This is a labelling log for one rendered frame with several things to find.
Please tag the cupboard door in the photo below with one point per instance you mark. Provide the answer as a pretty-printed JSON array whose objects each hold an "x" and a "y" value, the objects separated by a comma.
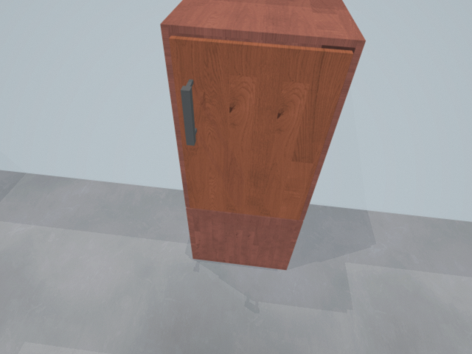
[{"x": 262, "y": 113}]

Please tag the handle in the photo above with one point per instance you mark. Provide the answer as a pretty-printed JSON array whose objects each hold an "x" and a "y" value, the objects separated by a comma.
[{"x": 188, "y": 112}]

